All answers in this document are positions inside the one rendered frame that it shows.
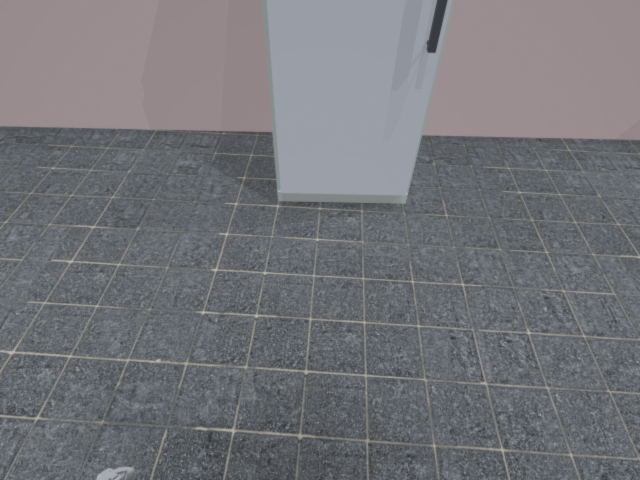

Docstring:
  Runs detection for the fridge door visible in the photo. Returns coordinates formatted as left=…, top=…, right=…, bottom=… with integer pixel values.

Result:
left=266, top=0, right=452, bottom=196

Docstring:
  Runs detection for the handle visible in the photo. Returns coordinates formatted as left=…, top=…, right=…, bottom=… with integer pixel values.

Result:
left=427, top=0, right=448, bottom=53

